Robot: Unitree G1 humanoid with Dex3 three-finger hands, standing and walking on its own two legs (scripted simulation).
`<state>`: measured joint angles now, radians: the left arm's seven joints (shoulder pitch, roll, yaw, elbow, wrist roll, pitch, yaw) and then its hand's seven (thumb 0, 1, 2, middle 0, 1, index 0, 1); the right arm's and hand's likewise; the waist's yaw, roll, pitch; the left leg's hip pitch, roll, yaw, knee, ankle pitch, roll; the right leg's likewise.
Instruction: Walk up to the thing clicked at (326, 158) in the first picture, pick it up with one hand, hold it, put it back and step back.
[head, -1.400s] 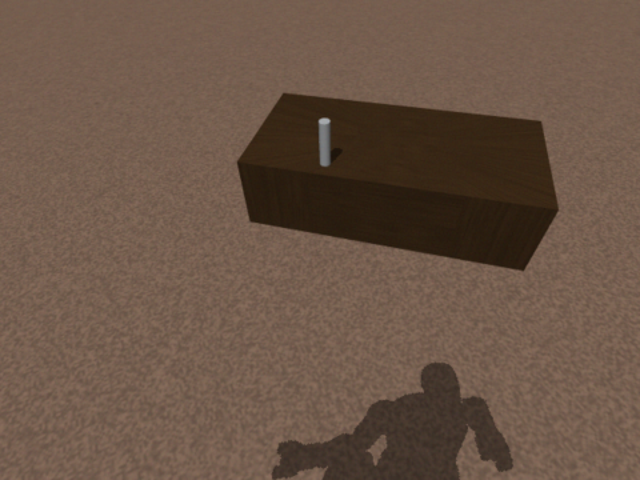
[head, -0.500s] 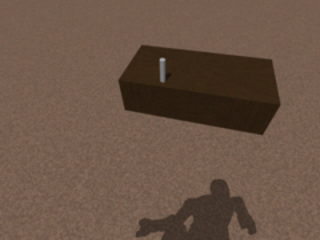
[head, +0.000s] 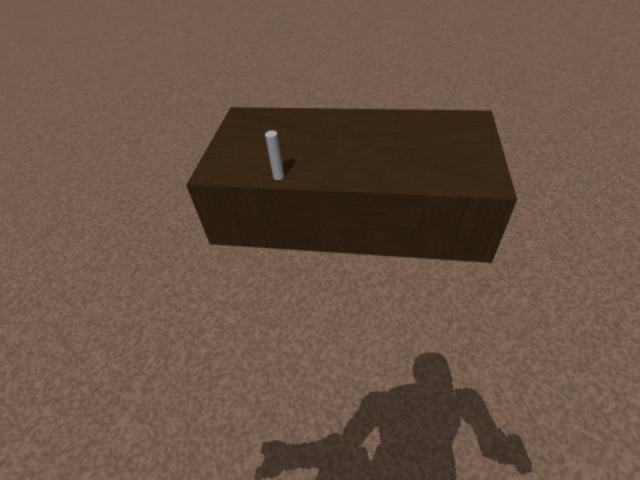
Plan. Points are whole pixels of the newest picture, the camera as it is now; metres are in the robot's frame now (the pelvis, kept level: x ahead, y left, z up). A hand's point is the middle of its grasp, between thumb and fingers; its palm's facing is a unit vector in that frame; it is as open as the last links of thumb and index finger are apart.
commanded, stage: walk up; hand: left
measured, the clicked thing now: (275, 156) +1.22 +0.16 -0.34
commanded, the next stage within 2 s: none
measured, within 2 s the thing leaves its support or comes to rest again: neither
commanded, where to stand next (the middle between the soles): +0.81 +0.03 m, yaw -8 degrees
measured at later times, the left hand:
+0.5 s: hand (148, 417) +0.28 +0.29 -0.15, palm faces -0.15 -0.92 -0.36, open 7.4 cm
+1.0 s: hand (187, 286) +0.50 +0.26 -0.11, palm faces -0.14 -0.90 -0.41, open 7.4 cm
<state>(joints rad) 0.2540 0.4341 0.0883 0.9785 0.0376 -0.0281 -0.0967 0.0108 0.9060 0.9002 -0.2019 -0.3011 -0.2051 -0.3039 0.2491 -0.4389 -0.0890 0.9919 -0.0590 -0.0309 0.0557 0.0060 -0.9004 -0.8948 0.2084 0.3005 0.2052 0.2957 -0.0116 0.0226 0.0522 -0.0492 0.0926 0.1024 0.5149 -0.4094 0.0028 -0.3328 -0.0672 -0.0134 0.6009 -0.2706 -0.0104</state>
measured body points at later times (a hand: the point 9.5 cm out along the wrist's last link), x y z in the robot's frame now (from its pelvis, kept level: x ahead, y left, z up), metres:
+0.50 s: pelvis +0.20 +0.02 +0.00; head +0.21 +0.04 +0.45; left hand +0.28 +0.34 -0.12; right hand +0.24 -0.31 -0.09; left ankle +0.26 +0.14 -0.73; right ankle +0.12 -0.11 -0.66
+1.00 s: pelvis +0.39 +0.00 +0.01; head +0.40 -0.03 +0.45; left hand +0.50 +0.31 -0.08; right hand +0.42 -0.32 -0.12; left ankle +0.47 +0.15 -0.68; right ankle +0.40 -0.13 -0.73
